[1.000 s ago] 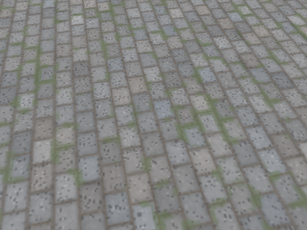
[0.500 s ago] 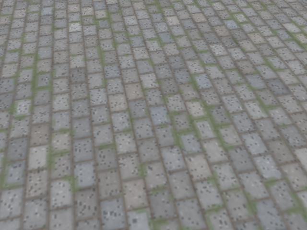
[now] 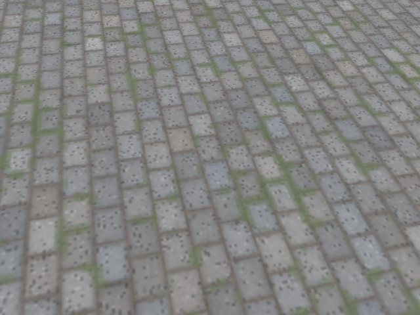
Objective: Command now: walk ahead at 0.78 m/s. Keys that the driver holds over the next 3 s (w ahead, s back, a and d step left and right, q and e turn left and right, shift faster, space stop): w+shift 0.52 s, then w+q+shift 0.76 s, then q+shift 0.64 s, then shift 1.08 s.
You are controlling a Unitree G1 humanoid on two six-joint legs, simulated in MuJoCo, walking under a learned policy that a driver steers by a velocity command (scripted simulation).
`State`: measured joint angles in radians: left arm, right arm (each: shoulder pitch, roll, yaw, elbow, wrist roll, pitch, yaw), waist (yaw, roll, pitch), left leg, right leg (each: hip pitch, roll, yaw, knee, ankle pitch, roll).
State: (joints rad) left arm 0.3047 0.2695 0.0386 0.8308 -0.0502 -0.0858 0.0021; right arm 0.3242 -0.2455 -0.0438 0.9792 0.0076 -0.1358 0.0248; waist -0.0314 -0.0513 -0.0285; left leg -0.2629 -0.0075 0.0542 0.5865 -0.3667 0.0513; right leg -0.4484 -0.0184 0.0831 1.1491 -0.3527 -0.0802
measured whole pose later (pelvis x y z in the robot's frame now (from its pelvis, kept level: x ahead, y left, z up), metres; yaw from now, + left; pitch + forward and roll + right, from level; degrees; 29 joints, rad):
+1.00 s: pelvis +0.82 +0.07 -0.02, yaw +19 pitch -1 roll -1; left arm 0.19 0.26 0.01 0.75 -0.01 -0.15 -0.01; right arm 0.30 -0.30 -0.07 0.74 0.01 -0.08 0.05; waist -0.03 0.00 0.07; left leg -0.45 -0.15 0.03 0.65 -0.19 0.17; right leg -0.27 0.00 0.08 1.35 -0.36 -0.06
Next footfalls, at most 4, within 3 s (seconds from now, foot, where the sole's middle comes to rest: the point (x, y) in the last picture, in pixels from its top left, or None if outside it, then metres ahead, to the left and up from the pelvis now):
0.40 right None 0.50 -0.12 -0.77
0.88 left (165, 205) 0.94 0.13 -0.77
1.34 right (165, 123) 1.39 0.15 -0.77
1.78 left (95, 132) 1.33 0.45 -0.77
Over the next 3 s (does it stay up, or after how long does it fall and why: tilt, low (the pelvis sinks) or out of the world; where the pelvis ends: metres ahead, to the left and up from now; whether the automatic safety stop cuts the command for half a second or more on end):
stays up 1.39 0.34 0.00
